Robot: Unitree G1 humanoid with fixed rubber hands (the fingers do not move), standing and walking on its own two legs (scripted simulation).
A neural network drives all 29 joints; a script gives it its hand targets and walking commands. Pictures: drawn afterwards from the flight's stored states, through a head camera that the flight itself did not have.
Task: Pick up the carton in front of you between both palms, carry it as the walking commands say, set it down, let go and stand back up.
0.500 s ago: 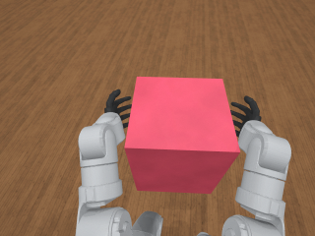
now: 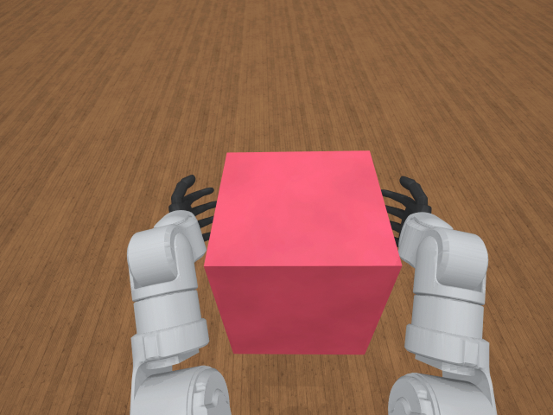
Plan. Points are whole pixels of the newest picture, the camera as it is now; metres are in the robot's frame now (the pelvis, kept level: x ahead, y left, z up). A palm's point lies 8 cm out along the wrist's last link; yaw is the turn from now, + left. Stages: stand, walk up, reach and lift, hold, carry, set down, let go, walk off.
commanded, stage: carry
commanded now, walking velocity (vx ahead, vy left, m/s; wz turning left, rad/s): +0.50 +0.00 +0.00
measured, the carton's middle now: (298, 257) +0.35 +0.00 +0.04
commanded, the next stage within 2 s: none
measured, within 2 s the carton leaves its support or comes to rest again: neither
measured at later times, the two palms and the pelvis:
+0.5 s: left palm (233, 152) +0.54 +0.11 +0.09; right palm (395, 148) +0.56 -0.19 +0.09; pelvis +0.31 -0.05 +0.01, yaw +3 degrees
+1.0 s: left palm (229, 93) +0.78 +0.14 +0.08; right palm (360, 94) +0.76 -0.16 +0.08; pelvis +0.55 +0.00 +0.00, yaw -1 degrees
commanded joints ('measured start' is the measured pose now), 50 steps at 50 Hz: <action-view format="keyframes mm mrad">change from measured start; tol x16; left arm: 1 -579 -872 -644 -34 -167 -46 -20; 19 238 -798 -787 -444 -182 -57 -57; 39 344 -518 -815 -577 -202 22 -39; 50 368 -762 -884 -582 -190 -41 -97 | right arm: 1 -619 788 616 -92 183 -54 26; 18 95 728 824 -492 229 -44 61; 39 342 486 767 -555 177 28 28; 50 299 715 877 -586 243 -45 114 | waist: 1 -8 124 -406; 14 -1 163 -307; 18 37 -307 -479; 21 36 -51 -357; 34 32 -138 -89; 38 12 -79 -134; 40 -8 244 -321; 50 13 106 -287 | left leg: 1 469 285 -329 -220 61 86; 14 523 192 -36 -39 578 -7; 15 408 170 2 83 548 -37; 18 -335 -23 -50 705 -328 -112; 19 -390 34 -121 801 -339 -90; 33 -138 58 42 108 144 -105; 37 153 10 110 -44 263 -97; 40 606 397 -358 -13 749 112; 50 129 246 -90 -217 -191 -47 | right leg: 1 -164 -57 29 -112 59 21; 11 -83 -10 -127 -637 268 19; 15 375 16 -190 -795 319 -23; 18 955 -402 525 -821 356 -253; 28 509 -242 29 -999 253 -130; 37 385 -143 -170 -674 603 -10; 41 54 -17 -44 -167 -272 62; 50 380 -61 -87 -740 110 22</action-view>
